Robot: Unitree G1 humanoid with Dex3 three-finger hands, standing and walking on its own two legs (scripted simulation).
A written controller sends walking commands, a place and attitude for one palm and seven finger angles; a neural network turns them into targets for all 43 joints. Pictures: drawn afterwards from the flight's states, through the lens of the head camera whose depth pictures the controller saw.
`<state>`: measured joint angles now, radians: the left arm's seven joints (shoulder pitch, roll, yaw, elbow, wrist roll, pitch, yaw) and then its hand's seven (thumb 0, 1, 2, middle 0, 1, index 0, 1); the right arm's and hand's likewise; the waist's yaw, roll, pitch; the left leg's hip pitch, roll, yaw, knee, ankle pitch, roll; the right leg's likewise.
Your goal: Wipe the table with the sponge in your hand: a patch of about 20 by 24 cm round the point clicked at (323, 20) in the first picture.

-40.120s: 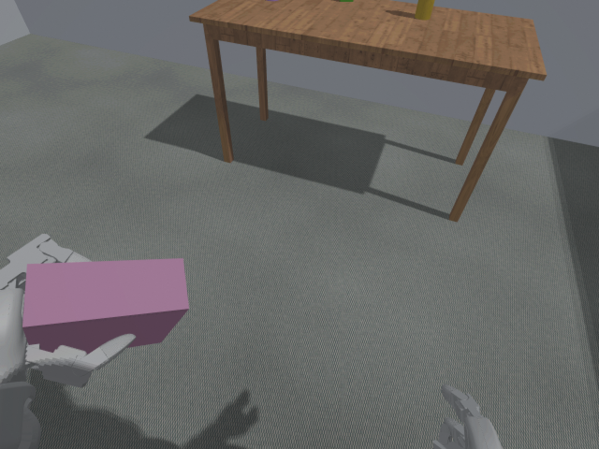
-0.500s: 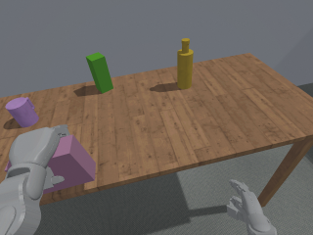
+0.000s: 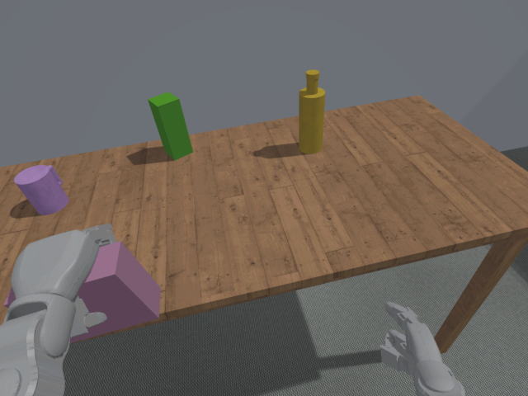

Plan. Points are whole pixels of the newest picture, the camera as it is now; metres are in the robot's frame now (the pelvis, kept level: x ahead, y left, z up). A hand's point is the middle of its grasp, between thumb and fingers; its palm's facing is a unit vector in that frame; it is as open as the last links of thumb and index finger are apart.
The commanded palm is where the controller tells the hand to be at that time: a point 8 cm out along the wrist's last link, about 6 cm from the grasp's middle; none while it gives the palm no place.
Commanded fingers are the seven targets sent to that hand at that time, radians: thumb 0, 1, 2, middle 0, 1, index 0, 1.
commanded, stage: bring the sponge back beside the body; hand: left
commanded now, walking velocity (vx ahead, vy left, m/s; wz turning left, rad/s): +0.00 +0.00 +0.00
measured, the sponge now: (101, 302) +0.19 +0.28 +0.08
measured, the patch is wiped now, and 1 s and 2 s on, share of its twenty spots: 0.95 0.95 0.95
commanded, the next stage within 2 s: step back with the hand held close in 0.14 s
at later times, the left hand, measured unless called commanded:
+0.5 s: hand (113, 260) +0.20 +0.23 +0.17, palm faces +0.33 -0.85 -0.41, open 9.6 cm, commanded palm +0.15 +0.29 +0.19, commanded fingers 0.00 0.10 1.30 -1.20 -1.60 -1.20 -1.60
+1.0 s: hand (64, 282) +0.16 +0.27 +0.18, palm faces +0.44 -0.81 -0.39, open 9.6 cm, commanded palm +0.10 +0.31 +0.19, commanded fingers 0.00 0.10 1.30 -1.20 -1.60 -1.20 -1.60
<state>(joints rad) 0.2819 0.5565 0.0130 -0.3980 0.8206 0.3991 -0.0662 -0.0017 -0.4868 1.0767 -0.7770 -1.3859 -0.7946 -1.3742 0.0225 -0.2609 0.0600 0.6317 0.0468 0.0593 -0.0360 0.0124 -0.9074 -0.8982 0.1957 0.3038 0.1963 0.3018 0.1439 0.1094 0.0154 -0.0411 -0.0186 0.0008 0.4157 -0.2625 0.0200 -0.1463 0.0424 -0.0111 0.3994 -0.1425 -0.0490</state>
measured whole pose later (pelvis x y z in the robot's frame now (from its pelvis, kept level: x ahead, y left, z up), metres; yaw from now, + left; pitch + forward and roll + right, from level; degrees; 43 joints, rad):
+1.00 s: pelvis -0.05 +0.02 -0.03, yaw +1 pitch +1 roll -1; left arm 0.43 0.40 0.39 -0.59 -0.03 -0.15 0.15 -0.01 -0.49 1.08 -0.78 -1.39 -0.80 -1.37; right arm 0.20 -0.21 0.02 0.56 0.01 -0.02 -0.06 0.01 -0.91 -0.90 0.20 0.30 0.20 0.30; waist 0.00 -0.02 -0.01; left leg -0.42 -0.06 0.00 0.73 -0.32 0.06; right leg -0.49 0.01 -0.01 0.64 -0.16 -0.01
